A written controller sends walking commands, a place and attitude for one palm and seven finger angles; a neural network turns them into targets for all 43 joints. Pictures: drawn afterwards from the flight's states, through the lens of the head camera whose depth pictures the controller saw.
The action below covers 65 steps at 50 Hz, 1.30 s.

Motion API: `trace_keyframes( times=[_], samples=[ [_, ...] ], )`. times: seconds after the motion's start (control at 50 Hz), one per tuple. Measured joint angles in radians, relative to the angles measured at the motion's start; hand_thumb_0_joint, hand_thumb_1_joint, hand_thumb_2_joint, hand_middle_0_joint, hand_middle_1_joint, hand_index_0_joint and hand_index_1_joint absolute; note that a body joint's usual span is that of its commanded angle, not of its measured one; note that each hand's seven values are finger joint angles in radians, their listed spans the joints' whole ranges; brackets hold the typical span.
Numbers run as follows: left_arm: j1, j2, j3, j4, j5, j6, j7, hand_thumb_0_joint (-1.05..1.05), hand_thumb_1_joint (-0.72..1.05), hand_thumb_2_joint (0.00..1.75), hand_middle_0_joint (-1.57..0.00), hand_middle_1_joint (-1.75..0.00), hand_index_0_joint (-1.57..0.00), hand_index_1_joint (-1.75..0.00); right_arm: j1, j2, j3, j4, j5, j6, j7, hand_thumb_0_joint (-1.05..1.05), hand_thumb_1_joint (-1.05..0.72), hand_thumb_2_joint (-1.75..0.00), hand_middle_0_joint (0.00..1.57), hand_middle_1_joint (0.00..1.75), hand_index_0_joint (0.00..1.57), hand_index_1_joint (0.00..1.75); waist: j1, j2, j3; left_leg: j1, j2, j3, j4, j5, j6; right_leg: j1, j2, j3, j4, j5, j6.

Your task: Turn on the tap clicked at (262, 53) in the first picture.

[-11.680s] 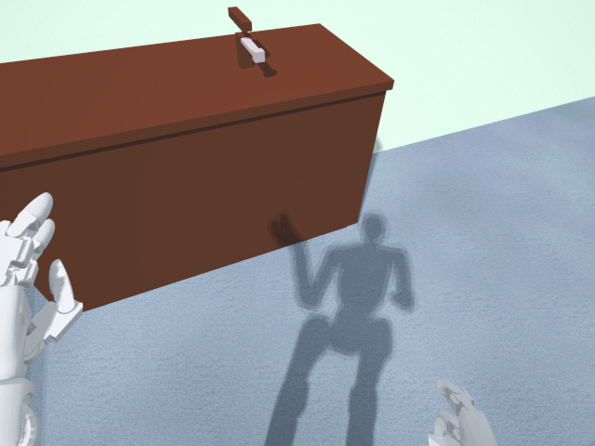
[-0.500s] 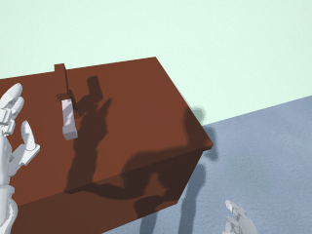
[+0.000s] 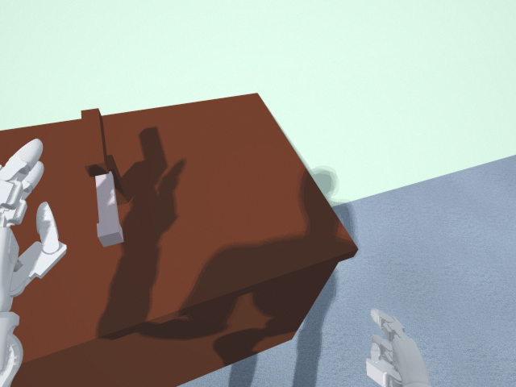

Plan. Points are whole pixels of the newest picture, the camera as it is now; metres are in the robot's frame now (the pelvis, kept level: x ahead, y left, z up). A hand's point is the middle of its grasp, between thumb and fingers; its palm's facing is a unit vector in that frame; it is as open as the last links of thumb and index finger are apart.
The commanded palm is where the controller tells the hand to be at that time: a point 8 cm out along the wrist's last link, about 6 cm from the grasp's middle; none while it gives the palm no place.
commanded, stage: come to a stop and stand still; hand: left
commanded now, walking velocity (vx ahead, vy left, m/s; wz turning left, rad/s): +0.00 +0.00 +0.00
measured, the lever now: (110, 232) +0.30 +0.25 +0.06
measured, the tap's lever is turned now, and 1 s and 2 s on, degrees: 0 0 0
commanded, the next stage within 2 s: look again from close up in 0.02 s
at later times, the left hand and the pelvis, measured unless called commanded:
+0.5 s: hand (75, 256) +0.21 +0.23 +0.16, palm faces +0.37 -0.85 -0.38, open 7.4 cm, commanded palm +0.16 +0.26 +0.17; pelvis +0.00 -0.02 +0.00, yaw +0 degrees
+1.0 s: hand (100, 258) +0.21 +0.20 +0.16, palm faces +0.34 -0.85 -0.39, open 7.4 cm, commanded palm +0.15 +0.24 +0.17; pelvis -0.01 -0.04 +0.00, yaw +0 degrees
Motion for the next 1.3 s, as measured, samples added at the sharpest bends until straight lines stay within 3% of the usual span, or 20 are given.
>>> trace_keyframes(
  times=[0.38, 0.74, 0.94, 1.3],
  samples=[
    [0.018, -0.021, -0.018, 0.045, -0.009, 0.011, 0.011, 0.02, 0.89, 0.90, -0.21, -0.30, -0.21, -0.30, 0.029, -0.009, -0.002, 0.026, 0.006, 0.012, -0.020, 0.01, -0.90, -0.90, 0.20, 0.30, 0.20, 0.30, -0.005, 0.033, -0.026, 0.001, 0.017, -0.013, -0.020, 0.018, -0.017, 0.007, 0.019, -0.012, -0.029, 0.018, -0.020],
    [0.001, -0.007, -0.005, 0.023, -0.020, 0.021, 0.013, 0.02, 0.89, 0.90, -0.21, -0.30, -0.21, -0.30, 0.015, 0.004, -0.005, 0.006, 0.008, 0.013, -0.019, 0.01, -0.90, -0.90, 0.20, 0.30, 0.20, 0.30, -0.001, 0.013, -0.012, 0.011, 0.022, -0.013, -0.041, 0.031, -0.030, 0.005, 0.024, -0.012, -0.027, 0.018, -0.030],
    [0.028, 0.006, 0.004, -0.020, -0.034, 0.026, 0.003, 0.02, 0.89, 0.90, -0.21, -0.30, -0.21, -0.30, 0.010, 0.017, -0.007, -0.013, 0.006, 0.014, -0.009, 0.01, -0.90, -0.90, 0.20, 0.30, 0.20, 0.30, -0.001, 0.013, 0.006, -0.022, 0.050, -0.024, -0.017, 0.027, -0.053, -0.018, 0.052, -0.021, -0.025, 0.023, -0.053],
    [0.082, 0.001, -0.012, -0.036, -0.051, 0.061, 0.027, 0.02, 0.89, 0.90, -0.21, -0.30, -0.21, -0.30, 0.027, -0.035, -0.029, 0.020, 0.018, 0.021, -0.030, 0.01, -0.90, -0.90, 0.20, 0.30, 0.20, 0.30, -0.023, 0.045, -0.010, -0.047, 0.072, -0.066, 0.035, -0.002, -0.079, -0.019, 0.075, -0.060, 0.001, -0.009, -0.082]
  ],
)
